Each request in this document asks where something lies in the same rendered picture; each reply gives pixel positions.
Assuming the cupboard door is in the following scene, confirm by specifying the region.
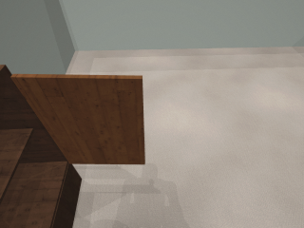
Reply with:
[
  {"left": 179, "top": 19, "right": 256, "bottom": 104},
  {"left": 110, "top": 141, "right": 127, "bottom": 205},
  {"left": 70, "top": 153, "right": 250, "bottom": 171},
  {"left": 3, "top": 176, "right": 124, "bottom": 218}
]
[{"left": 10, "top": 73, "right": 145, "bottom": 164}]

